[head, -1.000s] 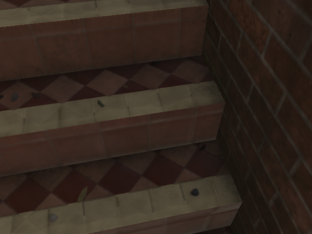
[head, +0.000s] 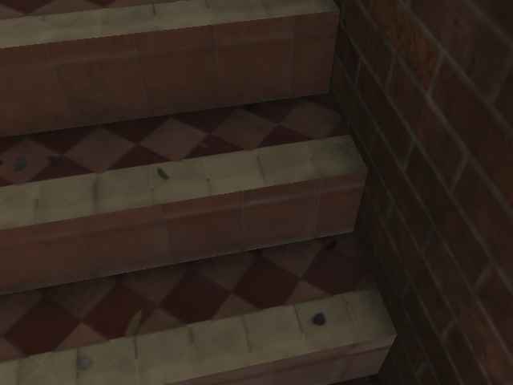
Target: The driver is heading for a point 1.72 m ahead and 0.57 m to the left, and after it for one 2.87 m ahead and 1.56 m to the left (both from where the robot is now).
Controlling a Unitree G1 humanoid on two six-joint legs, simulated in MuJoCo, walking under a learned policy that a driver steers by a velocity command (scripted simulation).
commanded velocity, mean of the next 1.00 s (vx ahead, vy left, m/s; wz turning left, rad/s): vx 0.00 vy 0.00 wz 0.00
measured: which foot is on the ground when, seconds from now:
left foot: down 0.00-1.00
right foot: down 0.00-1.00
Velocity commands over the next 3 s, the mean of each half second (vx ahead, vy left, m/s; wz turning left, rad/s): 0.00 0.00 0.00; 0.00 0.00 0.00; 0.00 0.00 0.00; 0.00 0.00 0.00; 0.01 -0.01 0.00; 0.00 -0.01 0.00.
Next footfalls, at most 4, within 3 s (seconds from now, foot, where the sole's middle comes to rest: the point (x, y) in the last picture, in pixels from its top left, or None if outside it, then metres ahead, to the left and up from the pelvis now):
none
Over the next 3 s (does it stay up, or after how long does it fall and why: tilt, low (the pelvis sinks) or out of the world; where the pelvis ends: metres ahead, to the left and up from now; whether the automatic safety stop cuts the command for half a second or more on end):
stays up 0.00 -0.03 0.00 its command is cut before an obstacle from the start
